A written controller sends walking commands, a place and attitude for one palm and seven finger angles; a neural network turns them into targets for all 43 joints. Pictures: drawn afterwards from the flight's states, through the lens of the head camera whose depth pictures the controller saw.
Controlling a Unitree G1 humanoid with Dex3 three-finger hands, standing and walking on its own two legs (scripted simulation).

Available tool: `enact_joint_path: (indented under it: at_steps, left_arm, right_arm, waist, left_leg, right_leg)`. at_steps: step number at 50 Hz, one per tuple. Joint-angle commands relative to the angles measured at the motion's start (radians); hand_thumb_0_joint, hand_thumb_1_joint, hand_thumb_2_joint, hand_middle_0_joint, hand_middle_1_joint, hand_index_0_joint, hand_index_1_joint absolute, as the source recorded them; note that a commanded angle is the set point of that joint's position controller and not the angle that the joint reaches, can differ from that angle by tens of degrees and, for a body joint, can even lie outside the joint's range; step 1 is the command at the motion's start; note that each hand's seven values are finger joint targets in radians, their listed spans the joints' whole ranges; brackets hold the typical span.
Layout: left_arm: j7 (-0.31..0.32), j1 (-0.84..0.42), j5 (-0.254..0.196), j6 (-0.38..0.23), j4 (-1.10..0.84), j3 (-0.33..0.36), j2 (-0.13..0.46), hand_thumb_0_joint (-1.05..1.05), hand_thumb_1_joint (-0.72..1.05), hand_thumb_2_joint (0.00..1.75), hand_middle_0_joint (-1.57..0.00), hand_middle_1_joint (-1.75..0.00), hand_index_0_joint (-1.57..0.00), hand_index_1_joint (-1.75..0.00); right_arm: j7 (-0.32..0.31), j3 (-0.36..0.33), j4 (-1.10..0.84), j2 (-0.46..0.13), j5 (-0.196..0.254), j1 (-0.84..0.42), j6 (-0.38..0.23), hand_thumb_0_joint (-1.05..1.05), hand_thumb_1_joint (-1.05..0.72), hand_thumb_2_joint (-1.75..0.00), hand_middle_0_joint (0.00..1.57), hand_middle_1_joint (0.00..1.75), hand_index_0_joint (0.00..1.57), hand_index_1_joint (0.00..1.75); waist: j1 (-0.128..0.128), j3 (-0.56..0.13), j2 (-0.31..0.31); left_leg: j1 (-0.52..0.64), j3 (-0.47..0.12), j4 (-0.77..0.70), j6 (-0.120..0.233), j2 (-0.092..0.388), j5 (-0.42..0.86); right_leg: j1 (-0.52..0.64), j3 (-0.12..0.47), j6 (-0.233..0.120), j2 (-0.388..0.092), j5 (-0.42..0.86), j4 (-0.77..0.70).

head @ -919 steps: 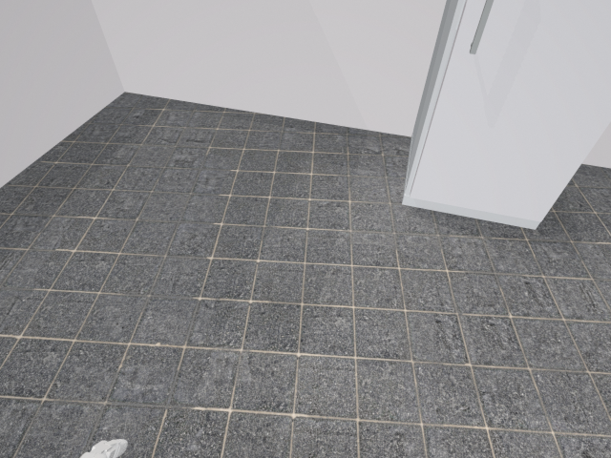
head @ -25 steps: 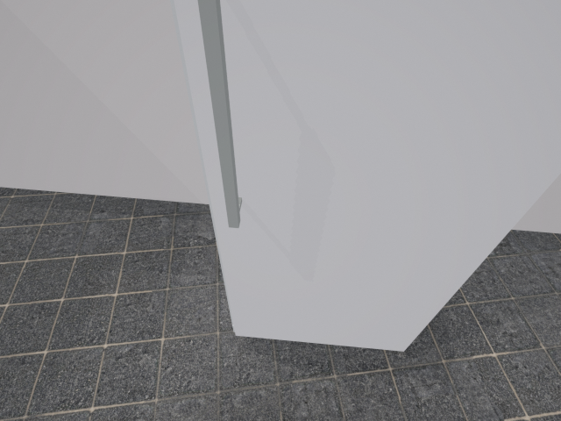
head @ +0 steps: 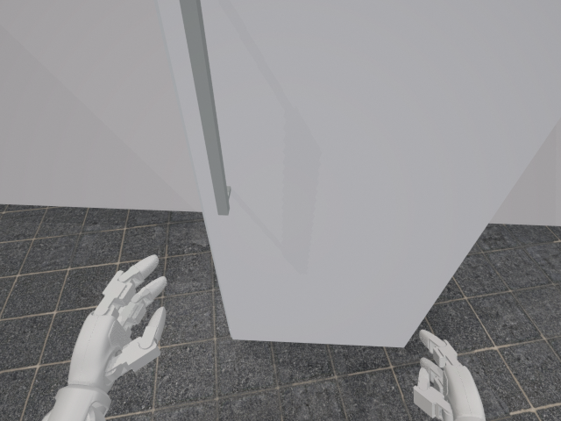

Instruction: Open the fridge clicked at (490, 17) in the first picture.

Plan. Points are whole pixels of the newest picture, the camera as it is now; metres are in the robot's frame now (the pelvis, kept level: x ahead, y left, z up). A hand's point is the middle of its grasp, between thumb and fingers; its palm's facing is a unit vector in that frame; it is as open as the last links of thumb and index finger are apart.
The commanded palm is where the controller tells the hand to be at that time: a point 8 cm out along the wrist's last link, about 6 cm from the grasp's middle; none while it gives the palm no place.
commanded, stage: raise the hand to about handle height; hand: left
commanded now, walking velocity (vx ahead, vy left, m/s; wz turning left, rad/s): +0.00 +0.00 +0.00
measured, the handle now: (211, 111) +0.48 +0.12 +0.22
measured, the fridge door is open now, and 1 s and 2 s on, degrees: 0 0 0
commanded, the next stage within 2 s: move the hooked fingers beside the handle in 1.78 s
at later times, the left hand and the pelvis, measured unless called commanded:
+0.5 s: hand (100, 323) +0.23 +0.23 +0.08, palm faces -0.01 -1.00 -0.05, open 11.0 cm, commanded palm +0.18 +0.28 +0.10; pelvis +0.00 +0.01 +0.00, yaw +0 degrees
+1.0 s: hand (20, 269) +0.24 +0.29 +0.17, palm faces +0.06 -0.99 -0.09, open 13.7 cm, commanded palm +0.21 +0.33 +0.18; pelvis +0.00 +0.02 +0.02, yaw +2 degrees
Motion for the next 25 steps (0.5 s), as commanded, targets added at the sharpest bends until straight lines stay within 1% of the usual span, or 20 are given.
enact_joint_path:
  at_steps: [1,2,3,4,5,6,7,9,11,12,13,15,16,17,18,20,21,22,23,25]
  left_arm:
    - [-0.108,0.222,-0.077,0.017,-0.147,0.230,0.237,0.00,0.50,0.73,-0.23,-0.55,-0.23,-0.55]
    - [-0.097,0.160,-0.098,0.019,-0.262,0.212,0.215,0.00,0.48,0.72,-0.23,-0.57,-0.23,-0.57]
    - [-0.071,0.085,-0.110,-0.001,-0.354,0.229,0.221,0.00,0.46,0.71,-0.23,-0.58,-0.23,-0.58]
    - [-0.040,0.037,-0.109,-0.032,-0.456,0.240,0.226,0.00,0.43,0.70,-0.23,-0.60,-0.23,-0.60]
    - [-0.012,-0.038,-0.106,-0.077,-0.584,0.205,0.215,0.00,0.41,0.69,-0.24,-0.62,-0.24,-0.62]
    - [0.011,-0.115,-0.094,-0.115,-0.671,0.181,0.231,0.00,0.39,0.68,-0.24,-0.63,-0.24,-0.63]
    - [0.021,-0.115,-0.078,-0.143,-0.671,0.140,0.208,0.00,0.36,0.67,-0.24,-0.64,-0.24,-0.64]
    - [0.007,-0.140,-0.066,-0.182,-0.618,0.037,0.154,0.00,0.32,0.65,-0.24,-0.68,-0.24,-0.68]
    - [-0.044,-0.149,-0.069,-0.149,-0.506,-0.005,0.149,0.00,0.27,0.63,-0.25,-0.70,-0.25,-0.70]
    - [-0.072,-0.141,-0.067,-0.108,-0.446,0.001,0.174,0.00,0.25,0.62,-0.25,-0.72,-0.25,-0.72]
    - [-0.100,-0.130,-0.062,-0.051,-0.396,0.011,0.195,0.00,0.22,0.61,-0.25,-0.74,-0.25,-0.74]
    - [-0.134,-0.076,-0.058,0.089,-0.294,0.079,0.254,0.00,0.18,0.59,-0.25,-0.76,-0.25,-0.76]
    - [-0.137,-0.035,-0.060,0.162,-0.218,0.153,0.303,0.00,0.15,0.58,-0.25,-0.78,-0.25,-0.78]
    - [-0.141,-0.027,-0.074,0.215,-0.252,0.167,0.303,0.00,0.13,0.57,-0.25,-0.80,-0.25,-0.80]
    - [-0.127,-0.032,-0.095,0.259,-0.288,0.225,0.337,0.00,0.11,0.56,-0.26,-0.81,-0.26,-0.81]
    - [-0.084,-0.035,-0.153,0.291,-0.368,0.312,0.341,0.00,0.06,0.54,-0.26,-0.84,-0.26,-0.84]
    - [-0.053,-0.023,-0.170,0.283,-0.392,0.375,0.374,0.00,0.04,0.53,-0.26,-0.86,-0.26,-0.86]
    - [-0.033,-0.023,-0.187,0.267,-0.441,0.363,0.329,0.00,0.01,0.52,-0.26,-0.87,-0.26,-0.87]
    - [-0.012,-0.027,-0.191,0.244,-0.467,0.373,0.321,0.00,-0.01,0.51,-0.27,-0.88,-0.27,-0.88]
    - [0.000,-0.045,-0.173,0.195,-0.509,0.305,0.269,0.00,-0.06,0.49,-0.27,-0.92,-0.27,-0.92]
  right_arm:
    - [-0.020,-0.066,-0.257,-0.153,0.022,-0.097,-0.022,0.00,-0.90,-0.90,0.20,0.30,0.20,0.30]
    - [-0.029,-0.058,-0.286,-0.141,0.019,-0.097,-0.020,0.00,-0.90,-0.90,0.20,0.30,0.20,0.30]
    - [-0.037,-0.057,-0.288,-0.126,0.018,-0.071,-0.023,0.00,-0.90,-0.90,0.20,0.30,0.20,0.30]
    - [-0.041,-0.056,-0.284,-0.116,0.012,-0.046,-0.029,0.00,-0.90,-0.90,0.20,0.30,0.20,0.30]
    - [-0.047,-0.047,-0.278,-0.107,0.006,-0.034,-0.036,0.00,-0.90,-0.90,0.20,0.30,0.20,0.30]
    - [-0.051,-0.042,-0.258,-0.114,-0.002,-0.005,-0.040,0.00,-0.90,-0.90,0.20,0.30,0.20,0.30]
    - [-0.057,-0.040,-0.235,-0.113,-0.003,0.004,-0.047,0.00,-0.90,-0.90,0.20,0.30,0.20,0.30]
    - [-0.065,-0.026,-0.199,-0.127,0.003,0.007,-0.072,0.00,-0.90,-0.90,0.20,0.30,0.20,0.30]
    - [-0.073,-0.013,-0.177,-0.150,0.020,0.013,-0.088,0.00,-0.90,-0.90,0.20,0.30,0.20,0.30]
    - [-0.080,-0.014,-0.174,-0.157,0.028,0.016,-0.091,0.00,-0.90,-0.90,0.20,0.30,0.20,0.30]
    - [-0.085,-0.013,-0.180,-0.165,0.034,0.014,-0.089,0.00,-0.90,-0.90,0.20,0.30,0.20,0.30]
    - [-0.096,-0.016,-0.196,-0.165,0.046,0.006,-0.077,0.00,-0.90,-0.90,0.20,0.30,0.20,0.30]
    - [-0.098,-0.018,-0.198,-0.164,0.051,-0.002,-0.068,0.00,-0.90,-0.90,0.20,0.30,0.20,0.30]
    - [-0.098,-0.012,-0.226,-0.154,0.051,-0.018,-0.058,0.00,-0.90,-0.90,0.20,0.30,0.20,0.30]
    - [-0.100,-0.009,-0.243,-0.146,0.049,-0.035,-0.049,0.00,-0.90,-0.90,0.20,0.30,0.20,0.30]
    - [-0.101,0.003,-0.259,-0.122,0.042,-0.056,-0.043,0.00,-0.90,-0.90,0.20,0.30,0.20,0.30]
    - [-0.099,0.005,-0.256,-0.115,0.038,-0.060,-0.044,0.00,-0.90,-0.90,0.20,0.30,0.20,0.30]
    - [-0.094,0.011,-0.261,-0.105,0.036,-0.049,-0.049,0.00,-0.90,-0.90,0.20,0.30,0.20,0.30]
    - [-0.089,0.008,-0.250,-0.101,0.035,-0.036,-0.056,0.00,-0.90,-0.90,0.20,0.30,0.20,0.30]
    - [-0.074,0.008,-0.233,-0.108,0.034,-0.014,-0.077,0.00,-0.90,-0.90,0.20,0.30,0.20,0.30]
  waist:
    - [0.120,-0.060,-0.007]
    - [0.105,-0.096,0.042]
    - [0.084,-0.128,0.075]
    - [0.075,-0.166,0.136]
    - [0.049,-0.204,0.180]
    - [0.022,-0.196,0.182]
    - [0.003,-0.181,0.201]
    - [-0.043,-0.092,0.205]
    - [-0.071,-0.016,0.134]
    - [-0.070,0.007,0.091]
    - [-0.057,0.009,0.077]
    - [-0.008,-0.028,0.005]
    - [0.027,-0.044,-0.015]
    - [0.047,-0.073,-0.012]
    - [0.069,-0.111,-0.011]
    - [0.099,-0.149,-0.019]
    - [0.118,-0.166,-0.038]
    - [0.115,-0.172,-0.010]
    - [0.109,-0.168,-0.006]
    - [0.085,-0.134,0.063]
  left_leg:
    - [-0.053,0.018,-0.008,-0.018,-0.013,0.076]
    - [-0.032,0.018,-0.003,-0.011,-0.009,0.067]
    - [-0.003,0.007,0.009,-0.007,0.001,0.073]
    - [0.038,-0.006,0.021,-0.002,0.011,0.100]
    - [0.084,-0.022,0.029,0.005,0.018,0.127]
    - [0.092,-0.039,0.043,0.008,0.027,0.127]
    - [0.107,-0.048,0.051,0.011,0.031,0.120]
    - [0.095,-0.072,0.067,0.015,0.041,0.068]
    - [0.054,-0.096,0.060,0.021,0.044,0.009]
    - [0.030,-0.097,0.047,0.021,0.042,-0.017]
    - [0.015,-0.095,0.026,0.021,0.039,-0.038]
    - [0.004,-0.082,-0.010,0.023,0.035,-0.029]
    - [0.004,-0.079,-0.026,0.022,0.032,-0.007]
    - [0.028,-0.069,-0.045,0.020,0.029,0.017]
    - [0.048,-0.066,-0.060,0.018,0.026,0.045]
    - [0.083,-0.066,-0.085,0.012,0.027,0.110]
    - [0.094,-0.076,-0.094,0.009,0.032,0.147]
    - [0.115,-0.068,-0.103,0.008,0.032,0.177]
    - [0.134,-0.068,-0.110,0.003,0.036,0.206]
    - [0.175,-0.063,-0.120,-0.003,0.038,0.223]
  right_leg:
    - [-0.002,0.032,0.011,-0.044,0.144,-0.123]
    - [-0.015,0.032,0.013,-0.038,0.111,-0.120]
    - [-0.030,0.036,0.015,-0.030,0.103,-0.117]
    - [-0.040,0.034,0.010,-0.021,0.129,-0.103]
    - [-0.056,0.021,0.005,-0.011,0.160,-0.085]
    - [-0.091,0.021,0.002,-0.001,0.163,-0.069]
    - [-0.128,0.016,-0.003,0.005,0.141,-0.067]
    - [-0.213,-0.001,-0.002,0.010,0.086,-0.066]
    - [-0.209,0.006,0.005,0.010,0.045,-0.100]
    - [-0.192,0.020,0.009,0.007,0.027,-0.128]
    - [-0.170,0.031,0.010,0.004,-0.001,-0.154]
    - [-0.102,0.056,0.019,-0.015,-0.025,-0.204]
    - [-0.059,0.057,0.021,-0.019,-0.013,-0.214]
    - [-0.015,0.051,0.024,-0.029,0.009,-0.219]
    - [0.028,0.038,0.026,-0.031,0.038,-0.217]
    - [0.095,0.003,0.027,-0.024,0.121,-0.208]
    - [0.128,-0.012,0.022,-0.013,0.168,-0.193]
    - [0.127,-0.027,0.020,-0.008,0.221,-0.187]
    - [0.123,-0.046,0.018,0.001,0.264,-0.176]
    - [0.071,-0.062,0.012,0.013,0.275,-0.169]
